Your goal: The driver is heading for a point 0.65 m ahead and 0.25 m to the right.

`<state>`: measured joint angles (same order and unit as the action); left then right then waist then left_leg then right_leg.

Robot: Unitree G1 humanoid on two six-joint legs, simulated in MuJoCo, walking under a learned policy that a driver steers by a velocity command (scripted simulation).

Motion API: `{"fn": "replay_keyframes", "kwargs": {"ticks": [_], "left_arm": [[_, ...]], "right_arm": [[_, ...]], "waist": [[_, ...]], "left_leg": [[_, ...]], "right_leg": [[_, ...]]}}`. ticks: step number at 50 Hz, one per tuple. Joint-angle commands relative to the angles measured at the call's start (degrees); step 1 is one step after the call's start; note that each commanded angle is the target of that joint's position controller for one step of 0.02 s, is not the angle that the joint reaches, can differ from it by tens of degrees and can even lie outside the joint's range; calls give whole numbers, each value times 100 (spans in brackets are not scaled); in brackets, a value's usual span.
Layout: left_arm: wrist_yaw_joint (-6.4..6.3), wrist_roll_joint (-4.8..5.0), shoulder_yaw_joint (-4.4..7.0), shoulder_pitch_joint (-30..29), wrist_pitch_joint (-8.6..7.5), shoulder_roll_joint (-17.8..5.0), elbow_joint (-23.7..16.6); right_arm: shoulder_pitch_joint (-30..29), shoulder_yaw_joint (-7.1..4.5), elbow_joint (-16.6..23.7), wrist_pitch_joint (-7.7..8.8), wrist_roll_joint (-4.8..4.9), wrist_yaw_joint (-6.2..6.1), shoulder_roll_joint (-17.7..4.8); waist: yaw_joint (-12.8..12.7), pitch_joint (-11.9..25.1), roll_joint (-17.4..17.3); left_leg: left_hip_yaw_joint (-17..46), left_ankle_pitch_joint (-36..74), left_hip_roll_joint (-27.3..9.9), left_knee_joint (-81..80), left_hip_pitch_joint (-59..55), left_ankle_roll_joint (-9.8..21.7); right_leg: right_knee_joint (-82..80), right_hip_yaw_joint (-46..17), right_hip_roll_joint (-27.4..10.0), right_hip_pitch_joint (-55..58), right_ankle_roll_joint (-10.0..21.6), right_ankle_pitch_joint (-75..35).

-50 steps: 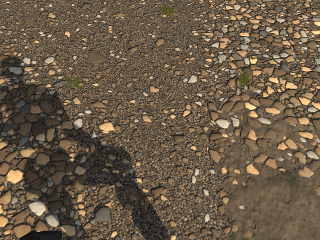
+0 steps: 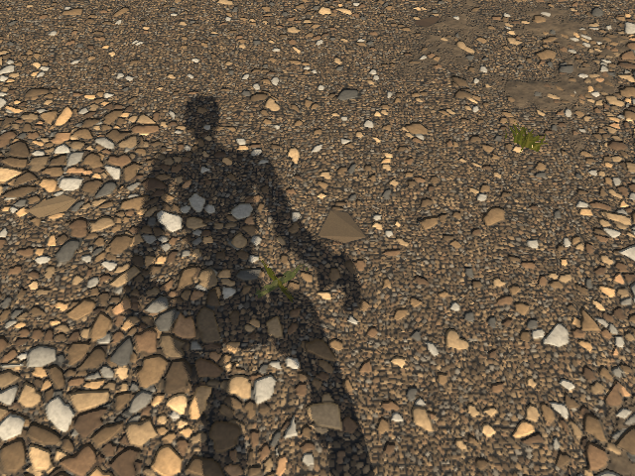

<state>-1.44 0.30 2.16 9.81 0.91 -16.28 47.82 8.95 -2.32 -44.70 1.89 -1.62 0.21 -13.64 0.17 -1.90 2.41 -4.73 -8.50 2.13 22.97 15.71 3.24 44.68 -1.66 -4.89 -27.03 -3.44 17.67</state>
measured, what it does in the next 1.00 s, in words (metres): steps on the spot, turning right: right foot, then left foot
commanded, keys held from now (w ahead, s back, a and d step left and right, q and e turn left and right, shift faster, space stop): e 0.90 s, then w+e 0.06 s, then w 0.04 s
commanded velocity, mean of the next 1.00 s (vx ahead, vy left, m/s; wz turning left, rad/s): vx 0.03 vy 0.00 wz -0.51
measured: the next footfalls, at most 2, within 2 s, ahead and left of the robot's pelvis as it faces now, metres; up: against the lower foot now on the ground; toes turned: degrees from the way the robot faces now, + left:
right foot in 0.16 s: +0.06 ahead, -0.13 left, +0.00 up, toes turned -7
left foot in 0.62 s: +0.14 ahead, +0.09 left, +0.00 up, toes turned -27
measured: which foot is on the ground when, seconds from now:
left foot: down 0.00-0.16, up 0.18-0.60, down 0.62-1.00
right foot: up 0.00-0.14, down 0.16-0.62, up 0.64-1.00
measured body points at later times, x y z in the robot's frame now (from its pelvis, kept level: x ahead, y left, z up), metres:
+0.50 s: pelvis +0.04 -0.03 +0.00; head +0.07 -0.06 +0.45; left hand +0.24 +0.22 -0.09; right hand +0.13 -0.35 -0.11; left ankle +0.10 +0.12 -0.70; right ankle +0.02 -0.13 -0.74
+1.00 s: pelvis +0.04 -0.02 +0.00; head +0.07 -0.05 +0.45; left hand +0.32 +0.12 -0.10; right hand -0.02 -0.33 -0.11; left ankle +0.10 +0.10 -0.74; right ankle -0.03 -0.13 -0.72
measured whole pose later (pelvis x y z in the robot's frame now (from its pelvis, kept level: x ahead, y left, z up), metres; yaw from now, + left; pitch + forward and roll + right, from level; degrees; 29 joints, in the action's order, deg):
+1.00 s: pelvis +0.04 -0.02 +0.00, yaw -35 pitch +1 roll +1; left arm 0.5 1.3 4.1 9.8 3.8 -17.8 37.8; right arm 8.4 -4.1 -45.0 -0.8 0.8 -1.1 -17.0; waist 1.2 -3.6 0.3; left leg -7.0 -14.6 -4.3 24.7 10.9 -0.9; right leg 40.8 1.2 -2.7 -20.5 -2.8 21.5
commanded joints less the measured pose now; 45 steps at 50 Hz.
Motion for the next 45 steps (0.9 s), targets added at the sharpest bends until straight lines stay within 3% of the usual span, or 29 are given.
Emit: {"fn": "replay_keyframes", "kwargs": {"ticks": [1, 5, 7, 8, 9, 10, 11, 12, 13, 14, 17, 20, 27, 29, 30, 31, 32, 33, 34, 35, 36, 38, 41, 45], "left_arm": [[-2, 25, 209, 42, 75, -686, -394], [110, 24, 240, 52, 81, -538, -494], [169, -14, 298, 328, 46, -612, -434], [129, -42, 423, 407, 31, -1084, -478], [71, -54, 542, 356, 30, -1653, -600], [95, -183, 473, 708, -65, -1368, -597], [98, -183, 444, 561, -168, -1253, -620], [74, -87, 454, 243, -217, -1179, -687], [42, 25, 430, 51, -213, -1076, -744], [-2, 69, 398, -18, -183, -1000, -774], [-72, 39, 427, 84, -83, -1057, -818], [-115, 52, 473, 102, -16, -1160, -864], [-64, 59, 491, -176, 100, -1182, -1014], [-88, 119, 469, -378, 144, -1136, -1085], [-111, 133, 439, -389, 162, -1046, -1119], [-108, 66, 363, -173, 161, -784, -1143], [-88, 81, 337, 109, 111, -616, -1250], [-70, -1, 476, 182, 52, -1124, -1173], [-51, 60, 593, 232, 65, -1394, -1060], [-64, 68, 611, 302, 125, -1316, -951], [-77, 49, 593, 307, 182, -1201, -920], [-32, 97, 510, 138, 217, -936, -1044], [11, 124, 414, -294, 183, -757, -1323], [117, 79, 327, -318, 181, -657, -1477]], "right_arm": [[-221, -312, 294, -42, 70, -145, -1108], [-316, -349, 239, -190, 189, -230, -1136], [-201, -359, 150, -257, 287, -266, -1064], [-29, -317, 159, -257, 202, -268, -836], [-297, -256, 422, -225, -3, -275, -620], [-738, -281, 525, -203, 7, -284, -757], [-654, -331, 488, -206, 130, -259, -865], [-524, -358, 376, -220, 179, -273, -873], [-512, -387, 335, -233, 147, -305, -937], [-545, -406, 333, -236, 132, -319, -951], [-544, -358, 343, -207, 197, -298, -752], [-692, -328, 361, -195, 206, -271, -696], [-558, -363, 324, -90, 253, -142, -860], [-221, -393, 222, -22, 257, -87, -884], [-35, -433, 147, -5, 237, -78, -974], [100, -509, 157, -24, 140, -109, -1323], [-67, -569, 194, -88, 4, -131, -1729], [-168, -502, 307, -63, -91, -127, -1452], [-447, -407, 403, -47, -50, -152, -1141], [-685, -370, 434, -59, 31, -172, -1000], [-740, -338, 449, -68, 117, -198, -920], [-575, -310, 391, -117, 123, -261, -950], [-158, -352, 301, -189, 82, -331, -1107], [-245, -448, 336, -242, 126, -258, -1404]], "waist": [[3, 471, -869], [-81, 424, -780], [-226, 508, -623], [-78, 542, 344], [-12, 342, 1626], [-443, 730, 1201], [-303, 784, 775], [-145, 769, 447], [-94, 751, 316], [-44, 809, 310], [-44, 912, 394], [-125, 872, 477], [-135, 719, 760], [86, 728, 746], [154, 735, 632], [39, 908, -148], [-285, 676, -1693], [-162, 647, -1508], [-248, 523, -1094], [-327, 387, -947], [-267, 305, -962], [-131, 202, -1050], [183, 342, -1167], [220, 508, -1234]], "left_leg": [[1087, 492, -1880, -915, -101, 1094], [959, 917, -1953, -432, -549, 925], [576, 808, -1617, 260, -495, 460], [-36, 119, -1080, 1414, -6, -49], [-360, -2087, -21, 2586, 1598, -636], [496, -3088, 72, 3738, 2029, -665], [801, -2777, -76, 4199, 2183, -609], [868, -2329, -172, 4229, 2304, -597], [918, -2014, -249, 4083, 2371, -622], [931, -1782, -261, 4022, 2178, -662], [858, -1369, -101, 3443, 1909, -777], [908, -1178, -44, 2623, 1592, -862], [982, -1165, 92, 1282, 629, -763], [893, -498, 96, 209, 31, -635], [927, 146, -97, -341, -490, -522], [1750, 604, -1087, -477, -1221, -166], [3124, 1879, -2178, -572, -1418, 749], [3458, 1976, -2694, -625, -1049, 1326], [2865, 1710, -2369, -575, -845, 1206], [2286, 1301, -1942, -526, -757, 919], [1968, 1104, -1740, -521, -797, 789], [1467, 1325, -1544, -576, -791, 822], [1289, 1575, -1706, -580, -1446, 982], [887, 1816, -1864, -533, -1302, 978]], "right_leg": [[124, 63, -39, 434, 128, 157], [-607, 352, 115, 563, 322, 178], [-1732, 354, 284, 1201, 566, -889], [-2325, -699, -381, 1645, 882, -2319], [-2437, -2419, -1492, 2237, 1900, -4040], [-2521, -2744, -1708, 2446, 2440, -4202], [-2422, -2308, -1453, 2533, 2260, -4158], [-2307, -1920, -1148, 2577, 1933, -3993], [-2279, -1777, -1040, 2586, 1738, -3913], [-2275, -1660, -935, 2486, 1661, -3989], [-2272, -1562, -722, 2492, 1646, -3953], [-2260, -1706, -632, 2380, 1625, -3447], [-2166, -2467, -484, 1902, 1560, -2754], [-1944, -2566, -269, 1777, 1342, -2489], [-1762, -2482, -54, 1497, 1118, -1919], [-921, -2014, 368, 833, 818, -548], [79, -953, 1375, -398, 468, 1750], [1462, -879, 962, -586, 209, 2047], [2011, -859, 799, -547, 131, 1632], [2224, -750, 728, -570, 35, 1265], [2422, -695, 697, -708, -58, 943], [2373, -420, 640, -766, -185, 616], [1545, -193, 427, -915, -302, 500], [436, 162, 229, -76, -217, 527]]}}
